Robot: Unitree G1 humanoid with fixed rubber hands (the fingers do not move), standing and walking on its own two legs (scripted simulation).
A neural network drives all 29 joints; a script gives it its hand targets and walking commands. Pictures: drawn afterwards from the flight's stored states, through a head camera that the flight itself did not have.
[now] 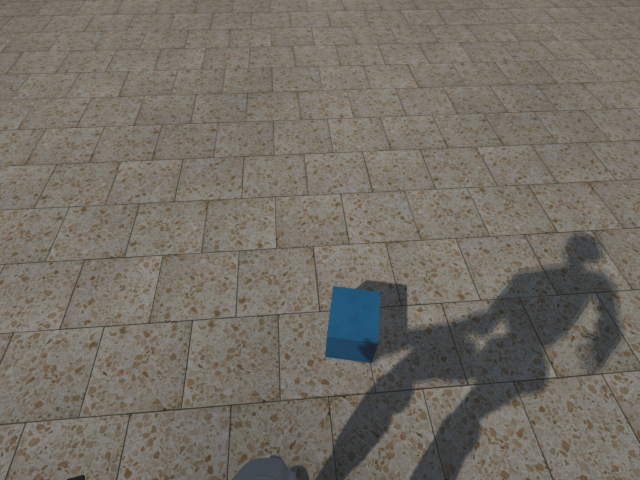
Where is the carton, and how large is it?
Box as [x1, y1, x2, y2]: [325, 286, 379, 362]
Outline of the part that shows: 333,286 325,356 371,362 377,345 379,292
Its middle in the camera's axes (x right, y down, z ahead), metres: +0.11 +0.27 +1.27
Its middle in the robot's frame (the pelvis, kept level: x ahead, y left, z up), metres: +0.67 -0.04 -0.69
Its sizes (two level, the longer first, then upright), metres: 0.182 0.155 0.153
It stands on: the floor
